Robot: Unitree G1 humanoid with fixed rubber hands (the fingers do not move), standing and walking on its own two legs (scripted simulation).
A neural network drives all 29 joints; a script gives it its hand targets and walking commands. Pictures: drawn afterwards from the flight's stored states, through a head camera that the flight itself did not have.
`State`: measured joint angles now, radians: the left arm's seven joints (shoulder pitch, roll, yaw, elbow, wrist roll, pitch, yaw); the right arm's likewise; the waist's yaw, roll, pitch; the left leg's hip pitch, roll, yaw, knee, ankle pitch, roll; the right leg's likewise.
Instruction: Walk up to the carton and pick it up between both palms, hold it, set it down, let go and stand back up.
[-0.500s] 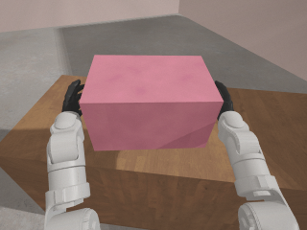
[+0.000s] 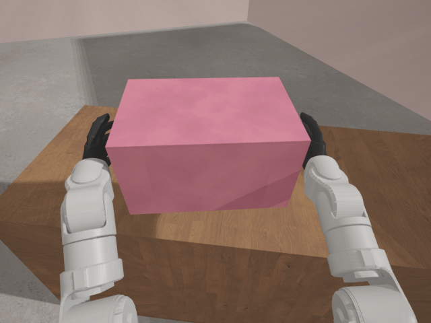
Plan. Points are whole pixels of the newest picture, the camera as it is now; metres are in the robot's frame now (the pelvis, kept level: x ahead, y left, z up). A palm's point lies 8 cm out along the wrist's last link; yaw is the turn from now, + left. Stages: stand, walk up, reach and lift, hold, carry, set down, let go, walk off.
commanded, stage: hold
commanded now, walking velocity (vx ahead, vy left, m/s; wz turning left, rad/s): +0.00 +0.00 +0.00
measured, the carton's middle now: (207, 143) +0.39 +0.01 +0.17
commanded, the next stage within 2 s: none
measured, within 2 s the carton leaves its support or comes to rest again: neither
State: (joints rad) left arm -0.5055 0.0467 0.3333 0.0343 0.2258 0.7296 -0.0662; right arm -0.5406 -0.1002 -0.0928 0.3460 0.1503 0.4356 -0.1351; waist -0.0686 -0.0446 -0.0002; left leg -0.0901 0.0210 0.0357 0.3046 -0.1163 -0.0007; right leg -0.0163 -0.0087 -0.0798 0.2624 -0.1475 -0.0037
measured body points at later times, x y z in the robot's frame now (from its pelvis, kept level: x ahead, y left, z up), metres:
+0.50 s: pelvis +0.00 -0.01 +0.00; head -0.04 +0.01 +0.45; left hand +0.36 +0.19 +0.18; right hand +0.36 -0.19 +0.17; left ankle +0.04 +0.11 -0.75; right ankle +0.01 -0.12 -0.75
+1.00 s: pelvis +0.00 -0.01 +0.00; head -0.04 +0.00 +0.45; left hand +0.36 +0.19 +0.17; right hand +0.36 -0.19 +0.16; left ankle +0.04 +0.11 -0.75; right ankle +0.01 -0.12 -0.75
